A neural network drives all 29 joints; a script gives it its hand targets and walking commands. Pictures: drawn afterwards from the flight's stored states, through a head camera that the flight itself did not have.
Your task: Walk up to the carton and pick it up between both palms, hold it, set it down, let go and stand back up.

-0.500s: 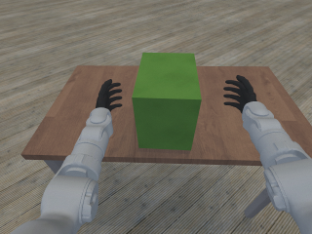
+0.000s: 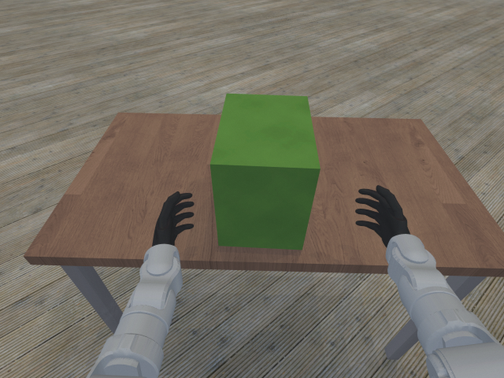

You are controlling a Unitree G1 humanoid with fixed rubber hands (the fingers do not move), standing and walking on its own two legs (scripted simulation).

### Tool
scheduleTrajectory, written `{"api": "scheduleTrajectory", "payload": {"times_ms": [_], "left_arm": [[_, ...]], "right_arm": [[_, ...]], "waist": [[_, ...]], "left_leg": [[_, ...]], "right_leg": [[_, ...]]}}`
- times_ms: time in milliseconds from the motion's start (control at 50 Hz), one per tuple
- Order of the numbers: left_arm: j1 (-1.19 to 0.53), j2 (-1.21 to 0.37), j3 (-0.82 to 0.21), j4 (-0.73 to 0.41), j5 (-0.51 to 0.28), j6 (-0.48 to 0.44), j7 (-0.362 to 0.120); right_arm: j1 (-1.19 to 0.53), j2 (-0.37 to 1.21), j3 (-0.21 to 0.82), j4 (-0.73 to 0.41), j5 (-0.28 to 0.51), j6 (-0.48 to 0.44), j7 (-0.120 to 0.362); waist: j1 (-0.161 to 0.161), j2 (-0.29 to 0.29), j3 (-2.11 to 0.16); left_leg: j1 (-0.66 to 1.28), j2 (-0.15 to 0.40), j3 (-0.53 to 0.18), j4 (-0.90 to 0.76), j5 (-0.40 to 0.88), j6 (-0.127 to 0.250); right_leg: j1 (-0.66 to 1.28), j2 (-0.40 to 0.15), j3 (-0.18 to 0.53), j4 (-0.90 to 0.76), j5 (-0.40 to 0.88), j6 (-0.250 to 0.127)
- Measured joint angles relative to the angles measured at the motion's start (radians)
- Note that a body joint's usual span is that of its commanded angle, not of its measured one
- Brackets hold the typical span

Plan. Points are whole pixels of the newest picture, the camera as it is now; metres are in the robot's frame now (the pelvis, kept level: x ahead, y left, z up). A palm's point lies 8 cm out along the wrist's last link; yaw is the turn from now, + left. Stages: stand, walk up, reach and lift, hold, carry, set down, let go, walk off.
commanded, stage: set down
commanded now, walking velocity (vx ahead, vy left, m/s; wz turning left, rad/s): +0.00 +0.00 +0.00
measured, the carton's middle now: (263, 170) +0.56 +0.03 +0.03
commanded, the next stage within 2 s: none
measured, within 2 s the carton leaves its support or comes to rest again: neither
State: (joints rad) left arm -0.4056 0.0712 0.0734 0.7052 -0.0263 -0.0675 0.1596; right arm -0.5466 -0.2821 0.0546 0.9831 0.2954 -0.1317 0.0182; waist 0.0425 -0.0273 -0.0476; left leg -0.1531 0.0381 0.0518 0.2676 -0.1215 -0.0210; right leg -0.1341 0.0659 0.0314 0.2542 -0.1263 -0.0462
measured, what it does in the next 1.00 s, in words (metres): stands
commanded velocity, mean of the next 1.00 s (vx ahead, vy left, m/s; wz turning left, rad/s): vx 0.00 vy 0.00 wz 0.00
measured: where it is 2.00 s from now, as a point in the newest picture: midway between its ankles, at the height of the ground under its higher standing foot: outside the picture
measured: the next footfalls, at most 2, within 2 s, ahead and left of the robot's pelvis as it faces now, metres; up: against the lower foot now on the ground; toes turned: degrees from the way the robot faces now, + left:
none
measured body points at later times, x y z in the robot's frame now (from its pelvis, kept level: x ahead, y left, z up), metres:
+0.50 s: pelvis +0.01 +0.01 +0.00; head -0.01 +0.02 +0.45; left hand +0.29 +0.19 -0.01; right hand +0.30 -0.21 -0.01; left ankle +0.01 +0.13 -0.75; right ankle +0.00 -0.09 -0.75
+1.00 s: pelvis +0.00 +0.01 +0.00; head +0.07 +0.02 +0.44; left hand +0.16 +0.22 -0.09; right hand +0.13 -0.21 -0.10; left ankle +0.01 +0.13 -0.75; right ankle +0.00 -0.09 -0.75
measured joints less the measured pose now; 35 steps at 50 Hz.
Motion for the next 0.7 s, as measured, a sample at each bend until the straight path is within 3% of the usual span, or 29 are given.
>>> {"api": "scheduleTrajectory", "payload": {"times_ms": [200,420,560,700], "left_arm": [[0.159,-0.022,-0.03,-0.092,0.017,-0.042,0.013],[0.288,-0.019,-0.075,-0.115,0.0,-0.1,0.02],[0.384,-0.039,-0.073,-0.214,0.019,0.099,-0.033],[0.638,-0.024,-0.035,-0.485,0.071,0.388,-0.083]], "right_arm": [[0.186,0.006,-0.016,-0.123,-0.004,-0.041,0.022],[0.354,0.011,-0.027,-0.204,-0.016,-0.081,0.046],[0.512,0.049,0.01,-0.289,-0.061,-0.004,-0.003],[0.742,0.123,0.021,-0.533,-0.124,0.18,-0.068]], "waist": [[-0.003,-0.013,0.005],[-0.002,-0.01,0.0],[-0.017,-0.01,-0.017],[-0.021,-0.032,0.02]], "left_leg": [[0.033,-0.004,0.008,-0.013,-0.005,0.002],[0.032,-0.01,0.013,-0.001,-0.018,0.006],[0.037,-0.029,-0.025,-0.042,0.005,0.02],[0.118,-0.034,-0.019,-0.102,0.018,0.018]], "right_leg": [[0.026,-0.004,0.008,-0.002,-0.009,0.002],[0.02,-0.01,0.013,0.018,-0.025,0.007],[0.043,-0.027,-0.023,-0.029,-0.015,0.01],[0.115,-0.031,-0.017,-0.077,-0.005,0.011]]}}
